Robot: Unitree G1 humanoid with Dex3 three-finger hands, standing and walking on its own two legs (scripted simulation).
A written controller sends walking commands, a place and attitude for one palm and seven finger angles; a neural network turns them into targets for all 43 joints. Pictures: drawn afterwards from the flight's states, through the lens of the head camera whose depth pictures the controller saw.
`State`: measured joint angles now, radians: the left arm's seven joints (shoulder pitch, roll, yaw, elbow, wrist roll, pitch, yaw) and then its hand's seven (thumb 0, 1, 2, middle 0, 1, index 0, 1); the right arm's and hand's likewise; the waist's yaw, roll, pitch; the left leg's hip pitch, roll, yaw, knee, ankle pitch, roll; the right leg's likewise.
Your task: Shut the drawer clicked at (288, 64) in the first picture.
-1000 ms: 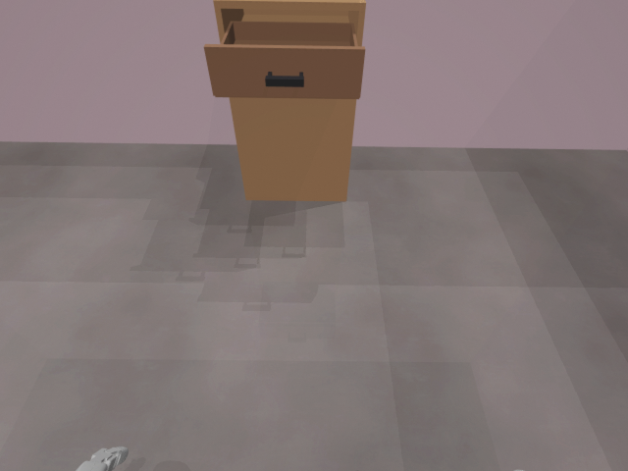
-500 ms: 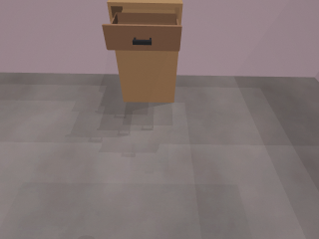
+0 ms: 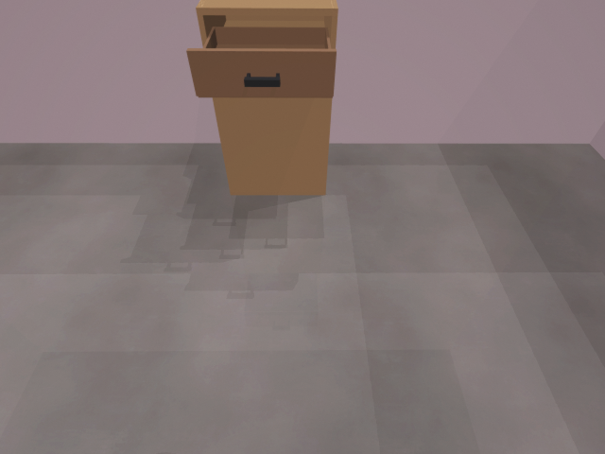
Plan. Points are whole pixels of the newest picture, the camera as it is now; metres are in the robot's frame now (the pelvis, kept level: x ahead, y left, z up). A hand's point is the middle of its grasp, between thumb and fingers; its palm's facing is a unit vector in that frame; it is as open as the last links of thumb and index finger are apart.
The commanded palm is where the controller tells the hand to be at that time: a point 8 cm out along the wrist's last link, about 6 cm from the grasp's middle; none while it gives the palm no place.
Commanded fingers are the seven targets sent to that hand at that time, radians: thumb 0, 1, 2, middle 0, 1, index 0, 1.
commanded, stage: look at it before walking up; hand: left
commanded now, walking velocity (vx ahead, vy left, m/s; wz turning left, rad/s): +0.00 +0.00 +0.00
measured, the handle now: (262, 79) +1.11 +0.17 -0.02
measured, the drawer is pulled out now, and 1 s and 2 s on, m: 0.30 0.30 0.30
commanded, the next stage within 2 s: walk to a spot facing it in 0.44 s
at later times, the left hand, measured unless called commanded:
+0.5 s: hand out of the picture +0.08 +0.25 -0.15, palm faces -0.03 -0.94 -0.33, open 7.4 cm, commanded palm none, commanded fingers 0.00 0.90 0.90 -0.20 -0.30 -0.20 -0.30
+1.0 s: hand out of the picture +0.10 +0.20 -0.19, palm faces -0.11 -0.98 -0.15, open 7.4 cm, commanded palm none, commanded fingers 0.00 0.90 0.90 -0.20 -0.30 -0.20 -0.30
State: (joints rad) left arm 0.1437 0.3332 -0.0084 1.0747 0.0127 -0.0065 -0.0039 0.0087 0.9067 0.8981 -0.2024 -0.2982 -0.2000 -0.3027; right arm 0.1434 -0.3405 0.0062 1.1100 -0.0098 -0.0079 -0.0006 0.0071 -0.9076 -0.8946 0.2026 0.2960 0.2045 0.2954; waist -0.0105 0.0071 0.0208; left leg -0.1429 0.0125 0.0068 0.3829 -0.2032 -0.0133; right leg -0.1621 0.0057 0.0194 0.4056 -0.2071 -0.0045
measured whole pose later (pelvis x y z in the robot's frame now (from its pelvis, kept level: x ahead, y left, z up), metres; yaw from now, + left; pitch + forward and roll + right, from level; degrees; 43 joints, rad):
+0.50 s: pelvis +0.01 +0.00 +0.00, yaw +0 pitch -2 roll +0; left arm 0.15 0.34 -0.01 1.08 0.01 -0.01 0.00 0.01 0.91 0.90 -0.20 -0.30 -0.20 -0.30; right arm 0.13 -0.34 0.01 1.11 -0.01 -0.01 0.00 0.01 -0.91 -0.89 0.20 0.30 0.20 0.30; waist -0.01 0.00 0.02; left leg -0.13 0.01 0.01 0.37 -0.21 -0.01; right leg -0.14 0.01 0.02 0.38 -0.20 0.00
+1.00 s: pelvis +0.11 +0.02 -0.01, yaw -6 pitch -1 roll -1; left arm 0.33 0.18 0.04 1.11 0.03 0.01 -0.02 0.01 0.91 0.90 -0.20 -0.30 -0.20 -0.30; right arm 0.45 -0.15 0.00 1.14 -0.02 -0.08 -0.03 0.00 -0.91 -0.89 0.20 0.30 0.20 0.29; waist -0.04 -0.02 0.03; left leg 0.00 0.03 0.11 0.42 -0.41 0.02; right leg -0.46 -0.03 -0.04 1.06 -0.41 -0.03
